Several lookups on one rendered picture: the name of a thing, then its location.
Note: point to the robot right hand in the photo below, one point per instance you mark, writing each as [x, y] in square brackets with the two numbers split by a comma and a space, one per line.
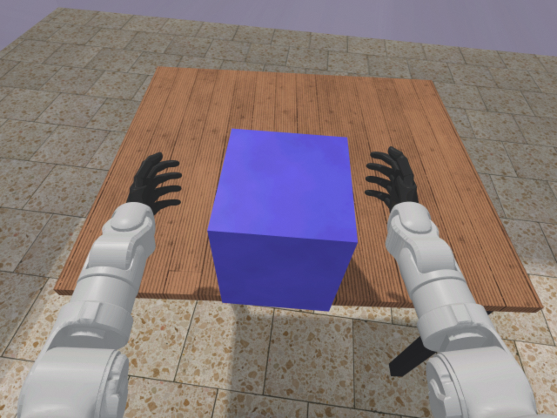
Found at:
[402, 187]

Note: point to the robot left hand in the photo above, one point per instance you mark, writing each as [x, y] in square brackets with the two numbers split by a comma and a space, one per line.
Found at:
[143, 190]

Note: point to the carton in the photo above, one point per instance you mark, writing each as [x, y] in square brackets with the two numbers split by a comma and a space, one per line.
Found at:
[282, 229]

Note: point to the robot left upper arm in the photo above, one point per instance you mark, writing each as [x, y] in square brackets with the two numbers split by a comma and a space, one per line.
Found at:
[77, 382]

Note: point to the table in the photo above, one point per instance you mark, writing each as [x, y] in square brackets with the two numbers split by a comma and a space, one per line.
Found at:
[188, 115]

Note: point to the right robot forearm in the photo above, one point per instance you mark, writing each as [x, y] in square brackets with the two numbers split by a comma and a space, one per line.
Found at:
[449, 318]

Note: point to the left robot forearm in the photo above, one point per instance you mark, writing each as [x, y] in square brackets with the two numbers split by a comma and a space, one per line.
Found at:
[99, 312]

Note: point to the robot right upper arm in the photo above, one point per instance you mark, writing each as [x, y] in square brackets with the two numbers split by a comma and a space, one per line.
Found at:
[479, 382]

